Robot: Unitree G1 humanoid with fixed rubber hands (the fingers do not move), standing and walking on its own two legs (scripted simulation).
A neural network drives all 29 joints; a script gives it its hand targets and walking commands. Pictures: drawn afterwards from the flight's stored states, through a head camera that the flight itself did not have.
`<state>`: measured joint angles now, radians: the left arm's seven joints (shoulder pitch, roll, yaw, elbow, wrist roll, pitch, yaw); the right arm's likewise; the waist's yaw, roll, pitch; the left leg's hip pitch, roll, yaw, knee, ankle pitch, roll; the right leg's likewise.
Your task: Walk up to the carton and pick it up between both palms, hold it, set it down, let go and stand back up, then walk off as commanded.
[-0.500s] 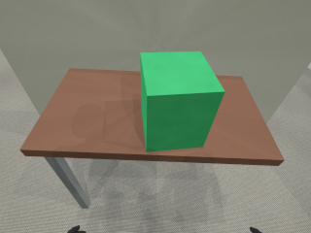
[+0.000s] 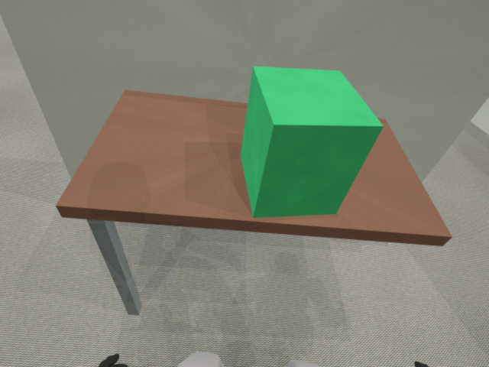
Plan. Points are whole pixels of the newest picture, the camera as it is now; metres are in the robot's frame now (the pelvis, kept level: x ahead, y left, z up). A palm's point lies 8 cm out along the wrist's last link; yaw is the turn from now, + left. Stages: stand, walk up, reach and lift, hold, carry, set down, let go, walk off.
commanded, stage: walk off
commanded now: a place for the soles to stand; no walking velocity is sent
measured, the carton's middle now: (296, 144) +0.55 -0.04 +0.07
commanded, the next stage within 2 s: none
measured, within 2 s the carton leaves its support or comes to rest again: neither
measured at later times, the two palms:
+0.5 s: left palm out of the picture -0.15 +0.30 -0.14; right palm out of the picture -0.11 -0.28 -0.09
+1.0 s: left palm out of the picture -0.37 +0.34 -0.14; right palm out of the picture -0.57 -0.26 -0.09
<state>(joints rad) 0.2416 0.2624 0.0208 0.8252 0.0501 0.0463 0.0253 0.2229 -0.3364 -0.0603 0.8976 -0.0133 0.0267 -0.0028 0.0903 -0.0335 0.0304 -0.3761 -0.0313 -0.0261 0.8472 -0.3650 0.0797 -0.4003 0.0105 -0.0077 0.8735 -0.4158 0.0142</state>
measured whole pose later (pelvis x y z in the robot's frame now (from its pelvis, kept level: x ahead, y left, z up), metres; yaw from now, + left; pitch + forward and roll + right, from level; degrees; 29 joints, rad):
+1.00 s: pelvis -0.49 +0.07 -0.01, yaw -5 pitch -11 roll +0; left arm 0.20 0.34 0.07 0.83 0.05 0.12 -0.03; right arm 0.49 -0.38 -0.08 0.93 -0.01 0.05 -0.02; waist 0.01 -0.09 0.12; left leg -0.13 -0.06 0.08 0.87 -0.57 0.09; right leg -0.65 0.01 -0.04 1.23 -0.43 0.00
